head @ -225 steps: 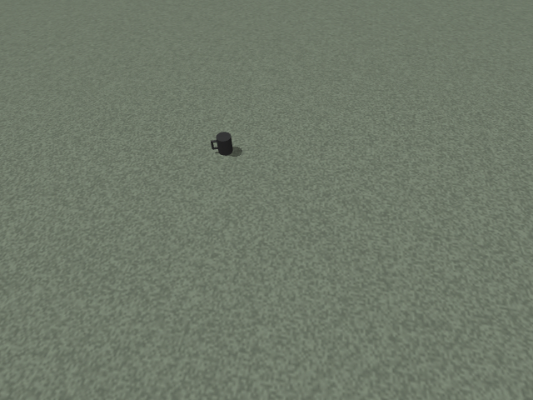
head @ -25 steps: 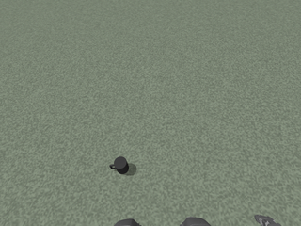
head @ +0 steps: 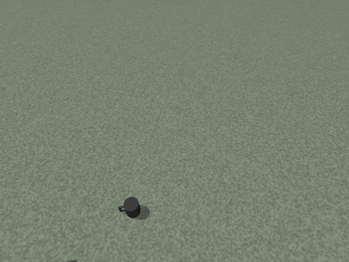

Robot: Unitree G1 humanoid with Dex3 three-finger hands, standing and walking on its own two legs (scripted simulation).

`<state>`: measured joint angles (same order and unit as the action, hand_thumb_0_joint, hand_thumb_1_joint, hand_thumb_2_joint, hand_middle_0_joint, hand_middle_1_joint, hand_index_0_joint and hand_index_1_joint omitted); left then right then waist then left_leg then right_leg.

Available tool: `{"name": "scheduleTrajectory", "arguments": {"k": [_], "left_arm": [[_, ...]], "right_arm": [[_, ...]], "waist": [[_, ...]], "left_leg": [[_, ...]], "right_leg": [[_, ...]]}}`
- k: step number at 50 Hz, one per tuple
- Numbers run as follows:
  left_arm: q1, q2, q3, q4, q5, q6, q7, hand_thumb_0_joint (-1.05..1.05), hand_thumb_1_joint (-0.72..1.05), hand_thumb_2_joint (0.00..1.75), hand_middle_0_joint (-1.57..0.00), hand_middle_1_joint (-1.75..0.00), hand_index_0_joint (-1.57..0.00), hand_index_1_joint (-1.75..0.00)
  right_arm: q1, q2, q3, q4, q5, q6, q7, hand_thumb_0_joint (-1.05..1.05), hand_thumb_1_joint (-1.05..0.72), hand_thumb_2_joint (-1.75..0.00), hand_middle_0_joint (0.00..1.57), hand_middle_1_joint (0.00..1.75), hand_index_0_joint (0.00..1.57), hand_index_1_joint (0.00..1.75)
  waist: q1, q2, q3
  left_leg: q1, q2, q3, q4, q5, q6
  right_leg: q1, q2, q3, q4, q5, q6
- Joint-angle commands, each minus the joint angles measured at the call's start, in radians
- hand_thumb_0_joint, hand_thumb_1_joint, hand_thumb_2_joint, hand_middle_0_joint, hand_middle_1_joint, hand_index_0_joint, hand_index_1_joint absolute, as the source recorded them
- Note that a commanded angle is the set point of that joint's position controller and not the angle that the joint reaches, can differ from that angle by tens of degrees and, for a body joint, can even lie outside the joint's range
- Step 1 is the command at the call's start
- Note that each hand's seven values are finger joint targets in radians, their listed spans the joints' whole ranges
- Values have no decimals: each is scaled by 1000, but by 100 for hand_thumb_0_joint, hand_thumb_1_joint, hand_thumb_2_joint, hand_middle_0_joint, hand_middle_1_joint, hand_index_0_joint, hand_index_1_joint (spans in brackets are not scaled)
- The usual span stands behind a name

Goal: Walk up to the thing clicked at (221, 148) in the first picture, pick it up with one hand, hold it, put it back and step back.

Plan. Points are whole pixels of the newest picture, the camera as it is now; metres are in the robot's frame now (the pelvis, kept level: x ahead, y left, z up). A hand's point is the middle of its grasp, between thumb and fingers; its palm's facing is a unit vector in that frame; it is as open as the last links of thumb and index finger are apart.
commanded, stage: walk up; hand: left
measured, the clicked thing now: (129, 207) +0.54 +0.26 -0.73
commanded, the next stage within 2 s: stand in 1.06 s
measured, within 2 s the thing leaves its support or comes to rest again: neither
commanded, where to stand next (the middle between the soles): +0.10 +0.02 m, yaw +2 degrees
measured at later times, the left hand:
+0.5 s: hand out of the picture +0.09 +0.25 -0.15, palm faces +0.02 -0.94 -0.34, open 7.4 cm
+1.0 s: hand out of the picture +0.12 +0.24 -0.15, palm faces +0.00 -0.94 -0.34, open 7.4 cm
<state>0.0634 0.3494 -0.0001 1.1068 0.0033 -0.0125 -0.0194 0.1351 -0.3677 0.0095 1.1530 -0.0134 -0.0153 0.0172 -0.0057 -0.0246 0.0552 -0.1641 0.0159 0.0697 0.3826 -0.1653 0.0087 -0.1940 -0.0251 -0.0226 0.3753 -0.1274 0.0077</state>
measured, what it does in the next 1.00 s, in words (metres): stands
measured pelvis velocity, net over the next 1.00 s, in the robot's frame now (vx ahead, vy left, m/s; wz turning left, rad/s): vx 0.04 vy -0.01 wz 0.01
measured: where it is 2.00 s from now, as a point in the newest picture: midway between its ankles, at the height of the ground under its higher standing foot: outside the picture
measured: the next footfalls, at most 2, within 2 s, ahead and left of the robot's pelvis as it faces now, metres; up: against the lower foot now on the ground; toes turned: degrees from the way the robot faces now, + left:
none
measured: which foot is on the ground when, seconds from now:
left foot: down 0.00-1.00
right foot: down 0.00-1.00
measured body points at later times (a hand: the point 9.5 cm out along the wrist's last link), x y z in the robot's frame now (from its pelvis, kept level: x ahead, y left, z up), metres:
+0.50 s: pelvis +0.02 +0.00 +0.00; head +0.04 -0.01 +0.45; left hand +0.08 +0.30 -0.13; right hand +0.13 -0.29 -0.13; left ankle +0.03 +0.11 -0.74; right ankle +0.05 -0.13 -0.74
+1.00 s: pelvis +0.04 -0.01 +0.01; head +0.05 -0.01 +0.45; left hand +0.12 +0.29 -0.13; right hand +0.12 -0.30 -0.13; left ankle +0.03 +0.11 -0.74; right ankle +0.05 -0.13 -0.74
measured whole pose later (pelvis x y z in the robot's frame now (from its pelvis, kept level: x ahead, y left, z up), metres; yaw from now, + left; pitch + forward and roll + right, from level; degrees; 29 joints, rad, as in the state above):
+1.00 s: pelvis +0.04 -0.01 +0.01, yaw +1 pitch -2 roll +0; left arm 0.06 0.33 0.01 1.15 0.01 -0.01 -0.01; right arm 0.08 -0.35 -0.01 1.16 -0.01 0.00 0.01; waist 0.00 0.01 0.05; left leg -0.10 0.02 0.05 0.30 -0.17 0.00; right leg -0.13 -0.02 -0.04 0.31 -0.15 0.01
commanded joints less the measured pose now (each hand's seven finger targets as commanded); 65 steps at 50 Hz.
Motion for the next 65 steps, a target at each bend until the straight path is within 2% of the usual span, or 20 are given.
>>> {"name": "scheduleTrajectory", "arguments": {"k": [1,7,12,15,21,28,32,36,41,52,54,62,65], "left_arm": [[-18,208,41,-27,-3,-17,10,0,90,90,-20,-30,-20,-30],[-36,209,40,-12,2,-21,12,0,90,90,-20,-30,-20,-30],[-26,210,40,3,0,-25,16,0,90,90,-20,-30,-20,-30],[-25,205,40,9,-3,-25,19,0,90,90,-20,-30,-20,-30],[-19,206,42,14,-1,-22,21,0,90,90,-20,-30,-20,-30],[-23,199,46,9,2,-21,23,0,90,90,-20,-30,-20,-30],[-28,199,45,1,2,-20,24,0,90,90,-20,-30,-20,-30],[-26,201,48,-6,4,-21,25,0,90,90,-20,-30,-20,-30],[-38,199,49,-12,5,-19,25,0,90,90,-20,-30,-20,-30],[-39,198,50,-19,6,-19,24,0,90,90,-20,-30,-20,-30],[-34,201,42,-21,5,-17,27,0,90,90,-20,-30,-20,-30],[-23,209,39,-20,4,-19,26,0,90,90,-20,-30,-20,-30],[-20,213,39,-20,6,-19,27,0,90,90,-20,-30,-20,-30]], "right_arm": [[-98,-213,-46,-67,2,-25,-12,0,-90,-90,20,30,20,30],[-85,-210,-50,-54,5,-21,-13,0,-90,-90,20,30,20,30],[-90,-205,-50,-49,11,-18,-13,0,-90,-90,20,30,20,30],[-92,-198,-51,-46,11,-15,-14,0,-90,-90,20,30,20,30],[-109,-196,-53,-43,10,-10,-16,0,-90,-90,20,30,20,30],[-115,-185,-55,-44,9,-13,-17,0,-90,-90,20,30,20,30],[-124,-185,-55,-49,7,-12,-18,0,-90,-90,20,30,20,30],[-119,-186,-58,-51,7,-13,-19,0,-90,-90,20,30,20,30],[-116,-184,-56,-54,6,-14,-19,0,-90,-90,20,30,20,30],[-102,-190,-57,-57,7,-11,-19,0,-90,-90,20,30,20,30],[-99,-182,-53,-57,1,-16,-21,0,-90,-90,20,30,20,30],[-81,-186,-50,-55,1,-18,-22,0,-90,-90,20,30,20,30],[-84,-188,-51,-57,1,-19,-23,0,-90,-90,20,30,20,30]], "waist": [[24,83,-45],[5,35,-71],[3,11,-102],[3,6,-99],[7,8,-80],[7,12,-114],[9,31,-99],[7,22,-128],[7,28,-103],[3,16,-109],[2,9,-112],[0,35,-91],[1,22,-93]], "left_leg": [[-66,136,-163,-154,-191,22],[-11,128,-148,-127,-114,22],[69,126,-132,-95,13,19],[74,127,-133,-97,46,16],[61,124,-134,-115,45,11],[75,130,-131,-121,110,7],[57,125,-130,-129,107,4],[92,132,-122,-116,138,8],[56,125,-124,-128,117,6],[75,126,-123,-123,99,9],[73,134,-129,-144,88,-2],[56,130,-125,-149,71,0],[69,135,-129,-142,106,0]], "right_leg": [[45,-87,97,-87,-97,-29],[39,-103,111,-116,-85,-29],[23,-115,113,-122,4,-23],[28,-115,108,-123,30,-19],[37,-114,104,-125,31,-13],[82,-118,90,-111,96,-14],[89,-118,87,-112,104,-10],[97,-120,88,-110,129,-16],[105,-119,87,-107,123,-13],[101,-114,89,-114,108,-17],[93,-112,84,-114,44,-21],[91,-120,91,-115,44,-23],[90,-119,85,-107,65,-24]]}}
